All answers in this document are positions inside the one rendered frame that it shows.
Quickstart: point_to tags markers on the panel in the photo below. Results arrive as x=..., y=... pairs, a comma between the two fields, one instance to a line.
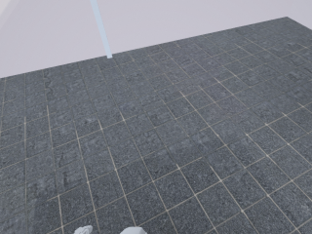
x=101, y=29

